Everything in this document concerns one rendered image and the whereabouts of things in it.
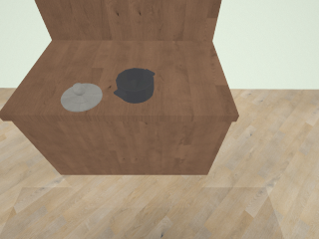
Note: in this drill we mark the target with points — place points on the table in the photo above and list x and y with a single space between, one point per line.
177 131

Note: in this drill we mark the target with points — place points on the pot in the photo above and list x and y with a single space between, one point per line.
135 85

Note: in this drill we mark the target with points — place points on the knob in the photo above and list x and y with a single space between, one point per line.
78 89

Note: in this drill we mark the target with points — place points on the lid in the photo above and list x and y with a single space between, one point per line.
87 101

